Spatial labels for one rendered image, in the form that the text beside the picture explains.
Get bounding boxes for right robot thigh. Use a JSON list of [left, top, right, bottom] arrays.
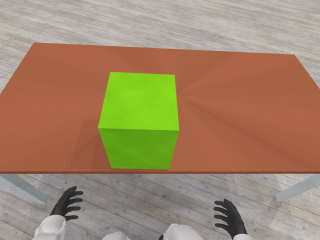
[[163, 224, 205, 240]]

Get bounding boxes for table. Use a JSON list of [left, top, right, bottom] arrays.
[[0, 42, 320, 204]]

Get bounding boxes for carton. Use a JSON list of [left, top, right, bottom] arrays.
[[98, 72, 179, 170]]

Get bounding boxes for left robot forearm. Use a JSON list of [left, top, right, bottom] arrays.
[[32, 214, 66, 240]]

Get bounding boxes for left robot hand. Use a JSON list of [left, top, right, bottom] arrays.
[[50, 186, 84, 221]]

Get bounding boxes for right robot hand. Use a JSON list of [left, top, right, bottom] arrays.
[[213, 199, 248, 240]]

